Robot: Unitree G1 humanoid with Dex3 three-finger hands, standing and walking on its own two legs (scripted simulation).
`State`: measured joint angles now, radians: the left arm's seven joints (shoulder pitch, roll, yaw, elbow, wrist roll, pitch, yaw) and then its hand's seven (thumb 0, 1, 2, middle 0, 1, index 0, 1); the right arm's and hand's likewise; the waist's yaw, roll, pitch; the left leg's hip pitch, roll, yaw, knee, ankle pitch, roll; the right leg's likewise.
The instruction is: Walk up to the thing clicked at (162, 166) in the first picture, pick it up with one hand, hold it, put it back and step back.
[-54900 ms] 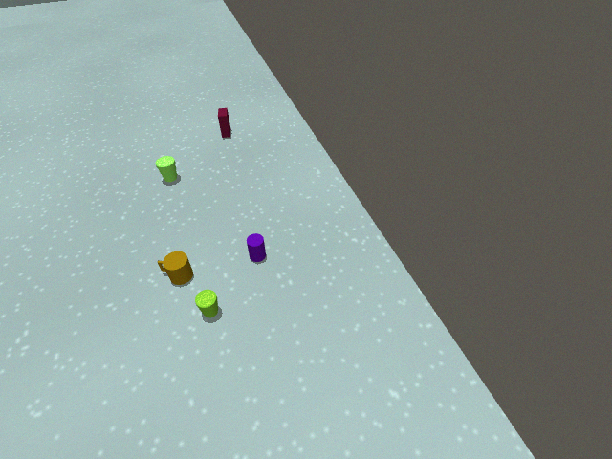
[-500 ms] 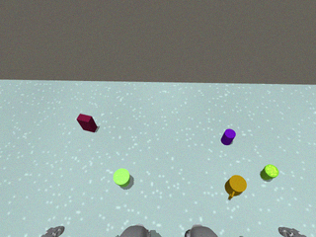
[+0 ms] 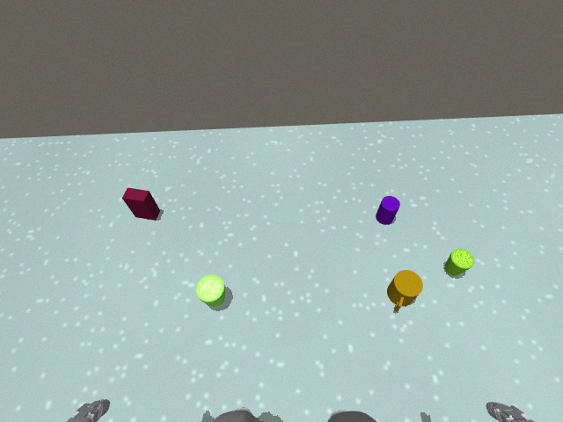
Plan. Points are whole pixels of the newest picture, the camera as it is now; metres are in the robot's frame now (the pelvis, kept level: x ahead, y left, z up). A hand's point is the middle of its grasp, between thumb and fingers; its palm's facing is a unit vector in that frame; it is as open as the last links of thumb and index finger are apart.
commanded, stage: step back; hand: left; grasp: from above
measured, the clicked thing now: (213, 293) +0.55 +0.26 -0.70
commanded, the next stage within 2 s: none
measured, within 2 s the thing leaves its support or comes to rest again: neither
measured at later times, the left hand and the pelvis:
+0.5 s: hand out of the picture -0.02 +0.26 -0.14, palm faces +0.04 -0.94 -0.35, open 7.4 cm; pelvis -0.13 +0.00 +0.01, yaw +4 degrees
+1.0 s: hand out of the picture -0.20 +0.21 -0.12, palm faces +0.01 -0.90 -0.43, open 7.4 cm; pelvis -0.29 -0.06 +0.01, yaw +1 degrees
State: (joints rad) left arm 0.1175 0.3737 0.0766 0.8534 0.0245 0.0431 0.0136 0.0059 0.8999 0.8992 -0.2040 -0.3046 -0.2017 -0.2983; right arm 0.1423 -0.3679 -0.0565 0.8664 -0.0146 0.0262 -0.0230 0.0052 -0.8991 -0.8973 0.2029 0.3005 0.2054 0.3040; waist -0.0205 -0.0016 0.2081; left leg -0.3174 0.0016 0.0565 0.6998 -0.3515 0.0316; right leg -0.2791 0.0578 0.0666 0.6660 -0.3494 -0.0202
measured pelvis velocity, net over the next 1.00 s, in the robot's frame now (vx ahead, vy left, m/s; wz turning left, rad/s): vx -0.29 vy -0.06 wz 0.03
